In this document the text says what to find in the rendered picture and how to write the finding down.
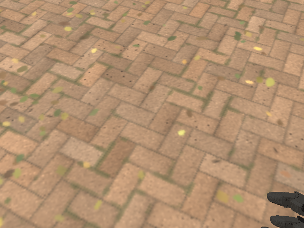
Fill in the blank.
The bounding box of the right robot hand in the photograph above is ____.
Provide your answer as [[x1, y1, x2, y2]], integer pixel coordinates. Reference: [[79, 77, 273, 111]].
[[261, 191, 304, 228]]

